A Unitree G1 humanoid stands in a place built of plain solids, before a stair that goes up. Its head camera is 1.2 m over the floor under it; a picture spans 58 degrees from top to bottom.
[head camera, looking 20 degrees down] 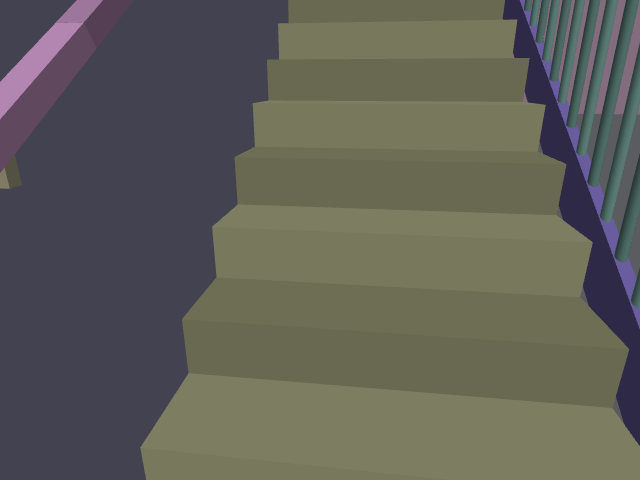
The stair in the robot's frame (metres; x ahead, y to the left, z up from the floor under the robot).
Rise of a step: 0.19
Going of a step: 0.29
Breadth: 1.20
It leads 7 degrees to the right of straight ahead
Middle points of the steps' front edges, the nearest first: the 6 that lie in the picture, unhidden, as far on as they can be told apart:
1.02 -0.20 0.56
1.31 -0.23 0.75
1.59 -0.27 0.93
1.87 -0.30 1.12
2.16 -0.34 1.30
2.44 -0.38 1.49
